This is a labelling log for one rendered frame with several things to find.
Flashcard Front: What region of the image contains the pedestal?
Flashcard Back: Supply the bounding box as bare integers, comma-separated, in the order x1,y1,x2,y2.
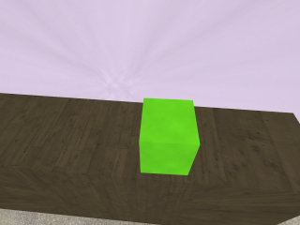
0,93,300,225

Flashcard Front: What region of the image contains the carton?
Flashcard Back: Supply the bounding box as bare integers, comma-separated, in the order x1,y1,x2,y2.
139,97,201,175

